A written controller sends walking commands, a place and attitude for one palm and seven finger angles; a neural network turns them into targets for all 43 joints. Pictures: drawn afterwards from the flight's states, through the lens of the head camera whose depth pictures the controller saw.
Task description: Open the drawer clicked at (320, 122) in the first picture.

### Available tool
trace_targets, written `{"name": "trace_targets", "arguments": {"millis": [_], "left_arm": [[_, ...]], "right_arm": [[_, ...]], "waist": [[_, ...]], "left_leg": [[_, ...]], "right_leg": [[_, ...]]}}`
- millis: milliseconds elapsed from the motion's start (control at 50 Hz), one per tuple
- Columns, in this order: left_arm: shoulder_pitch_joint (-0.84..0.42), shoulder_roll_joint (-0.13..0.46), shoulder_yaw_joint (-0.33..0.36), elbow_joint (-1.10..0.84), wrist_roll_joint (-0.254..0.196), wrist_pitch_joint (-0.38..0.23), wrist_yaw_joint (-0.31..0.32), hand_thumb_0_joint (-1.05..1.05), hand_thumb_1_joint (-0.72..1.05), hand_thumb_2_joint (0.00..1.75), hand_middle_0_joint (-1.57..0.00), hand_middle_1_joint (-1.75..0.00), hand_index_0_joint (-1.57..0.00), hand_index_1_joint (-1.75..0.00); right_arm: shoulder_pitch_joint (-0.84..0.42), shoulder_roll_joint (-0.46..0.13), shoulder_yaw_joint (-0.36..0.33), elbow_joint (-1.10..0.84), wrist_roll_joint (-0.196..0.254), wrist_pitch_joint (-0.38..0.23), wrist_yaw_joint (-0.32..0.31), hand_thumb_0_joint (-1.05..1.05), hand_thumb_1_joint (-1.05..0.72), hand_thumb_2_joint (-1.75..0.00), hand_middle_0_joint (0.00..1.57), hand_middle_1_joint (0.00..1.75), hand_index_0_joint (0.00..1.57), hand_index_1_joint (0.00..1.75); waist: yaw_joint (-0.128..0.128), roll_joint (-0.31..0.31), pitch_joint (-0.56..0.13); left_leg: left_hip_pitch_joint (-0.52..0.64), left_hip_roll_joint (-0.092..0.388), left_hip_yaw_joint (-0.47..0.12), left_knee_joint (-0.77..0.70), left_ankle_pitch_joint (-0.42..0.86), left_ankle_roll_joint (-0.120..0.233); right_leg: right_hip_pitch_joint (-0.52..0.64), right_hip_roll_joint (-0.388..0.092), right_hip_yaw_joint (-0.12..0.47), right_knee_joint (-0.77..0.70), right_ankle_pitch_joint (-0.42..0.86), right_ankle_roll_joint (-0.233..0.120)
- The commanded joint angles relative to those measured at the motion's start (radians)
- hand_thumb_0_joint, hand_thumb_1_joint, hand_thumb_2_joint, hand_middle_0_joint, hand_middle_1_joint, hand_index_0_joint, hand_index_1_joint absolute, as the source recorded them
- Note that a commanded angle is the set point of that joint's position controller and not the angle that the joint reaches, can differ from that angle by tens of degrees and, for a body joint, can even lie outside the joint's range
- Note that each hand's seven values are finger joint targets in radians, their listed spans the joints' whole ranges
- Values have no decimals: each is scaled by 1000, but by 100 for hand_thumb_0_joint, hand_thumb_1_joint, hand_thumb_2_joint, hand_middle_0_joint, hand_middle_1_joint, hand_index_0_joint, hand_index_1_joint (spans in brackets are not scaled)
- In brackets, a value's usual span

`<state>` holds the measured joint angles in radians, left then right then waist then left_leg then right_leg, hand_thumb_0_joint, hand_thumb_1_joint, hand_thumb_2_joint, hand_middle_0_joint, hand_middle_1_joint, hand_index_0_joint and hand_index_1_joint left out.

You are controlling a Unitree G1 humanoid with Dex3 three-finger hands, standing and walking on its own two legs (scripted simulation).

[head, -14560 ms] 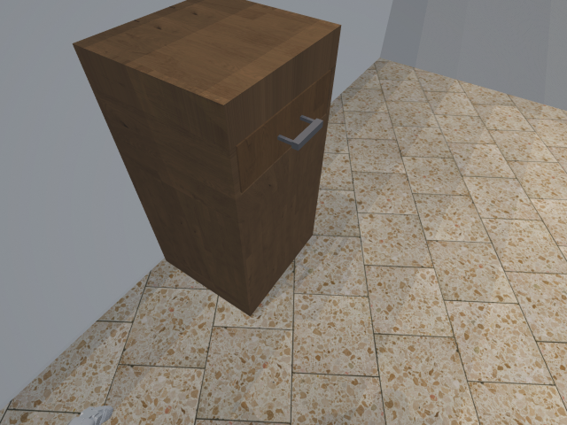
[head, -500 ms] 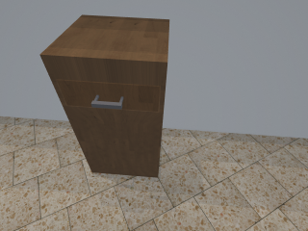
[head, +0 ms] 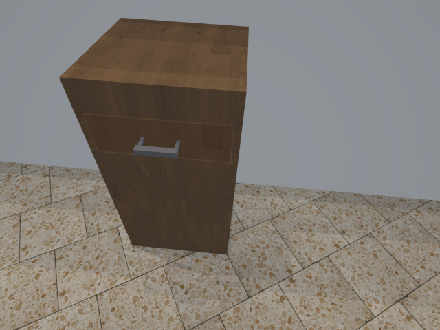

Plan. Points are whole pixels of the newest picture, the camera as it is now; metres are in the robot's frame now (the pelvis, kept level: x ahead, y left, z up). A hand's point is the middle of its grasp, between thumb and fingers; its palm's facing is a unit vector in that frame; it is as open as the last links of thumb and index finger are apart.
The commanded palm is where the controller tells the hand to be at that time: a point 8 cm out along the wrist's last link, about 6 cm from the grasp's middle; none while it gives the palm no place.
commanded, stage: shuffle to correct the standing spot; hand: left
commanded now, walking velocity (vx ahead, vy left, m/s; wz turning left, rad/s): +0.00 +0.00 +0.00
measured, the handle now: (158, 146) +0.60 +0.22 -0.05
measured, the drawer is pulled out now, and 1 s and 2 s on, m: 0.00 0.00 0.00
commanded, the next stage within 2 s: come to a stop and stand still in 0.26 s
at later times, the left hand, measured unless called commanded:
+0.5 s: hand out of the picture +0.01 +0.19 -0.18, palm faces +0.03 -0.99 -0.17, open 7.4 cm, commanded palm none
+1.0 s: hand out of the picture +0.08 +0.20 -0.17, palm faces -0.03 -0.97 -0.23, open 7.3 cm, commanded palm none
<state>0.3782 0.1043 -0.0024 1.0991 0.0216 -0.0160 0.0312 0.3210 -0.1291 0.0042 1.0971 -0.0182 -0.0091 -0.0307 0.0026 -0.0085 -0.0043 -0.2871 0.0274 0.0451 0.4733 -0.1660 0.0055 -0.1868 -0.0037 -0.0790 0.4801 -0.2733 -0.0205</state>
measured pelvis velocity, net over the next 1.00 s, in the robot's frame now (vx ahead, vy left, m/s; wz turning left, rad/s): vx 0.05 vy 0.02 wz -0.02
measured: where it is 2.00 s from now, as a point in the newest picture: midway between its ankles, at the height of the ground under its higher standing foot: outside the picture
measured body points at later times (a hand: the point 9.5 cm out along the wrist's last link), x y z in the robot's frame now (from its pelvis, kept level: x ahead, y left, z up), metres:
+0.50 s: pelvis +0.05 +0.03 -0.01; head +0.05 +0.04 +0.44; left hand +0.01 +0.24 -0.17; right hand +0.04 -0.19 -0.16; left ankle +0.06 +0.12 -0.74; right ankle +0.01 -0.09 -0.73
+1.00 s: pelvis +0.05 +0.02 +0.00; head +0.05 +0.00 +0.45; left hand +0.08 +0.25 -0.15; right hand +0.06 -0.21 -0.17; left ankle +0.06 +0.12 -0.74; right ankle +0.04 -0.09 -0.74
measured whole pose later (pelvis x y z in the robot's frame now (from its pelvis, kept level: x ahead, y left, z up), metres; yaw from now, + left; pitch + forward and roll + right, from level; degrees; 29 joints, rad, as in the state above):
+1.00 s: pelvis +0.05 +0.02 +0.00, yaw -1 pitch -1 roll +0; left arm 0.28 0.16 -0.02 1.04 0.02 -0.01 0.03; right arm 0.31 -0.19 0.01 1.02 -0.02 -0.01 -0.01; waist -0.02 0.03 0.01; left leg -0.24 0.01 0.09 0.53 -0.28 0.03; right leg -0.23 -0.02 -0.08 0.54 -0.29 -0.02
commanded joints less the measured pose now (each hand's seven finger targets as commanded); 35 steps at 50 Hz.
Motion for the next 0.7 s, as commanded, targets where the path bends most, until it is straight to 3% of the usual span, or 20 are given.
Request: {"name": "trace_targets", "arguments": {"millis": [0,60,140,220,280,320,340,360,380,400,420,440,460,480,520,540,580,620,680], "left_arm": [[83,84,15,-20,-5,-11,7,0,90,90,-20,-30,-20,-30],[80,86,15,-20,-4,-10,7,0,90,90,-20,-30,-20,-30],[90,111,29,-26,4,-7,1,0,90,90,-20,-30,-20,-30],[111,147,50,-35,4,-4,-2,0,90,90,-20,-30,-20,-30],[115,161,62,-44,4,-11,-1,0,90,90,-20,-30,-20,-30],[106,159,65,-49,7,-11,-3,0,90,90,-20,-30,-20,-30],[90,145,63,-52,8,-8,-5,0,90,90,-20,-30,-20,-30],[84,118,56,-53,7,-5,-8,0,90,90,-20,-30,-20,-30],[78,82,45,-56,8,-8,-7,0,90,90,-20,-30,-20,-30],[53,67,33,-64,7,-9,-3,0,90,90,-20,-30,-20,-30],[32,61,29,-63,3,-10,1,0,90,90,-20,-30,-20,-30],[34,48,24,-54,-4,-10,4,0,90,90,-20,-30,-20,-30],[52,44,25,-42,-9,-8,5,0,90,90,-20,-30,-20,-30],[87,47,25,-27,-11,-7,6,0,90,90,-20,-30,-20,-30],[86,85,24,-20,-12,-11,8,0,90,90,-20,-30,-20,-30],[64,98,23,-28,-13,-8,7,0,90,90,-20,-30,-20,-30],[41,95,23,-32,-10,-3,9,0,90,90,-20,-30,-20,-30],[24,97,24,-43,-8,-1,13,0,90,90,-20,-30,-20,-30],[15,101,26,-49,-8,1,15,0,90,90,-20,-30,-20,-30]], "right_arm": [[54,-77,-12,-25,6,-14,0,0,-90,-90,20,30,20,30],[51,-79,-11,-23,6,-13,1,0,-90,-90,20,30,20,30],[56,-95,-17,-29,-1,-5,10,0,-90,-90,20,30,20,30],[43,-77,-18,-57,-4,-3,19,0,-90,-90,20,30,20,30],[46,-66,-17,-72,-6,-15,23,0,-90,-90,20,30,20,30],[78,-70,-18,-67,-3,-23,24,0,-90,-90,20,30,20,30],[118,-80,-17,-52,-1,-29,22,0,-90,-90,20,30,20,30],[156,-111,-20,-34,-1,-34,16,0,-90,-90,20,30,20,30],[204,-144,-27,-17,-3,-34,6,0,-90,-90,20,30,20,30],[216,-141,-26,-14,-2,-33,-6,0,-90,-90,20,30,20,30],[201,-120,-18,-17,0,-34,-14,0,-90,-90,20,30,20,30],[156,-108,-12,-23,0,-37,-18,0,-90,-90,20,30,20,30],[107,-106,-8,-32,3,-38,-20,0,-90,-90,20,30,20,30],[68,-106,-7,-41,9,-36,-22,0,-90,-90,20,30,20,30],[48,-85,-9,-45,17,-36,-20,0,-90,-90,20,30,20,30],[47,-85,-12,-44,16,-36,-18,0,-90,-90,20,30,20,30],[34,-83,-18,-30,12,-24,-18,0,-90,-90,20,30,20,30],[48,-78,-19,-21,12,-22,-16,0,-90,-90,20,30,20,30],[44,-76,-16,-10,9,-20,-14,0,-90,-90,20,30,20,30]], "waist": [[0,13,86],[-1,7,93],[7,-19,112],[19,-97,167],[18,-104,169],[2,-60,157],[-11,6,150],[-20,115,138],[-28,211,111],[-30,216,114],[-21,152,117],[0,101,97],[20,80,65],[40,74,27],[26,26,13],[16,59,19],[12,-31,42],[5,-48,25],[8,-19,1]], "left_leg": [[21,75,-88,-108,-45,30],[24,75,-89,-117,-57,29],[-26,47,-69,-78,-230,35],[-123,-4,1,55,-217,27],[-129,-1,28,106,-164,29],[-52,1,30,39,-133,33],[12,15,-6,-16,-76,44],[94,87,-108,-79,-16,77],[166,188,-234,-146,84,139],[205,239,-309,-173,251,199],[198,268,-305,-160,433,230],[171,260,-257,-132,585,229],[148,229,-191,-103,670,205],[135,192,-138,-75,636,165],[88,119,-88,-79,432,78],[70,103,-82,-111,334,60],[88,101,-76,-94,299,53],[105,100,-69,-93,325,50],[114,98,-61,-96,278,47]], "right_leg": [[-77,-91,111,-132,21,-24],[-79,-91,111,-138,10,-22],[-88,-106,145,-155,-219,-44],[-73,-184,247,-227,-340,-91],[-45,-240,271,-218,-223,-124],[-61,-204,197,-141,-118,-111],[-90,-154,129,-56,-96,-89],[-157,-81,44,63,-85,-57],[-226,-30,-35,192,-121,-26],[-295,-19,-18,277,-228,-16],[-302,-46,20,312,-275,-15],[-241,-68,47,266,-251,-10],[-149,-78,54,158,-175,-2],[-57,-77,51,36,-33,9],[37,-106,93,-51,262,-1],[37,-121,95,-34,280,-9],[9,-113,94,-31,320,-8],[15,-114,92,-26,358,-11],[21,-114,98,-42,314,-12]]}}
